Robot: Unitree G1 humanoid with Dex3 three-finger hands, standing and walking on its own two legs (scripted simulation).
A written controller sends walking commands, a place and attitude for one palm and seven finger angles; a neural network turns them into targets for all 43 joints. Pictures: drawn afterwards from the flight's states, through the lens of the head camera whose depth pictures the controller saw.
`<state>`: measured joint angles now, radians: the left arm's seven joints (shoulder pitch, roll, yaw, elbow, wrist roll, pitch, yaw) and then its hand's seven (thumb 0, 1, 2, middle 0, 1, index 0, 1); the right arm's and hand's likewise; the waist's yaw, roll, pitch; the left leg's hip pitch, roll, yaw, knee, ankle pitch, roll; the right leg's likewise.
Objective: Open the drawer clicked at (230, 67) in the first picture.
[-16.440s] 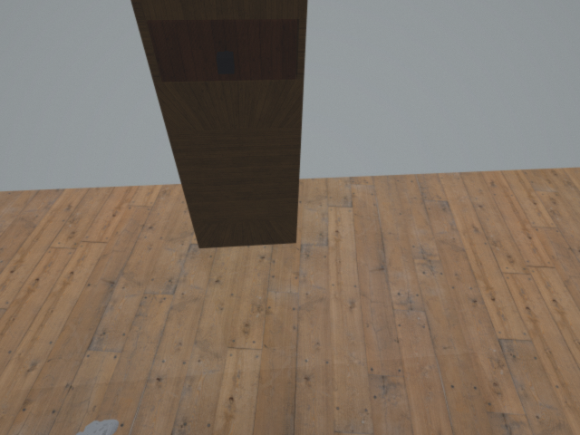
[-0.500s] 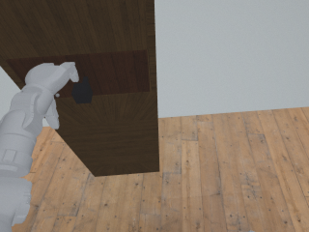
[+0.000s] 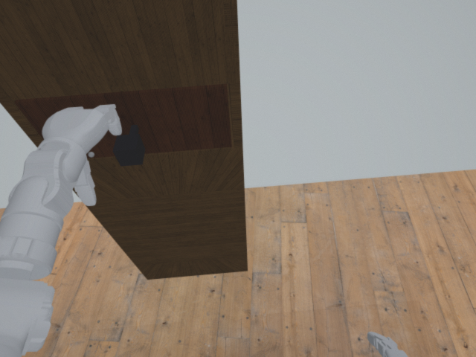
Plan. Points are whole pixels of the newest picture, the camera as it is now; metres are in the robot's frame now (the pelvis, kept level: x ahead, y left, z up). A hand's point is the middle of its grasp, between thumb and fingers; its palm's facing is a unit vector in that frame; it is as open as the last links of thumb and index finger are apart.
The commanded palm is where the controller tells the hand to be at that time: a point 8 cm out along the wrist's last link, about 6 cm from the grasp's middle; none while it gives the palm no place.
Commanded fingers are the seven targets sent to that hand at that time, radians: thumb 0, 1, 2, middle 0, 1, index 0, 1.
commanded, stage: lower the fingers behind the handle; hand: left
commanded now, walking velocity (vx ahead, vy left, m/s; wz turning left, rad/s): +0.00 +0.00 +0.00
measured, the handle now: (131, 142) +0.48 +0.24 +0.08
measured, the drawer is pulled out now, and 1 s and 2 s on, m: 0.00 0.00 0.00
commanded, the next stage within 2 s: close the thumb around the handle in 1.48 s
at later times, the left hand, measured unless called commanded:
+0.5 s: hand (103, 158) +0.42 +0.27 +0.10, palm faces -0.05 -0.03 -1.00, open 13.8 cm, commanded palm +0.40 +0.28 +0.17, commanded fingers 0.00 -0.50 0.30 -0.30 -1.20 -0.30 -1.20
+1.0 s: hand (102, 166) +0.43 +0.28 +0.07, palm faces -0.04 -0.01 -1.00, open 13.8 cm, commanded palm +0.41 +0.28 +0.13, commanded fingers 0.00 -0.50 0.30 -0.30 -1.20 -0.30 -1.20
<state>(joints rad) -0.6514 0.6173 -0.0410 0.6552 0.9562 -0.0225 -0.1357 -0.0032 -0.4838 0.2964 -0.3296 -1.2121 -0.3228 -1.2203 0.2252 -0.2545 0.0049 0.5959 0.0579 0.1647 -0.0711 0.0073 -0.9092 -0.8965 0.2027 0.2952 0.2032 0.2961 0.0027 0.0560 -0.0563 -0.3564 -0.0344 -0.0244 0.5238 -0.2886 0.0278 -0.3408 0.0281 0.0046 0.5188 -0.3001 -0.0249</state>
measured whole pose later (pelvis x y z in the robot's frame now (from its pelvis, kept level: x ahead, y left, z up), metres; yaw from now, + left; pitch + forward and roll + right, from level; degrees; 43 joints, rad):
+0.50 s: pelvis +0.00 +0.01 +0.00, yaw -1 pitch +9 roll +0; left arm -0.58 0.58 0.01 0.64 0.97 -0.04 0.00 0.00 -0.48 0.30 -0.32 -1.20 -0.31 -1.20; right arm 0.26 -0.26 -0.02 0.64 0.05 0.16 -0.06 0.01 -0.91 -0.90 0.20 0.29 0.20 0.30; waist -0.01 0.06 -0.08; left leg -0.41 -0.03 0.00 0.57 -0.32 0.03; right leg -0.39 0.03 0.02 0.56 -0.32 -0.02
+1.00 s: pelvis +0.00 +0.01 -0.01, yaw +0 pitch +11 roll -1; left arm -0.64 0.57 -0.01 0.77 1.01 -0.08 0.11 0.00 -0.48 0.30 -0.32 -1.20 -0.33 -1.21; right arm 0.27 -0.26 -0.05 0.66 0.03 0.13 -0.06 0.01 -0.91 -0.90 0.20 0.29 0.20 0.30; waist -0.01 0.05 -0.10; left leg -0.50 -0.03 -0.02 0.65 -0.34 0.03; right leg -0.48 0.03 0.00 0.62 -0.34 -0.02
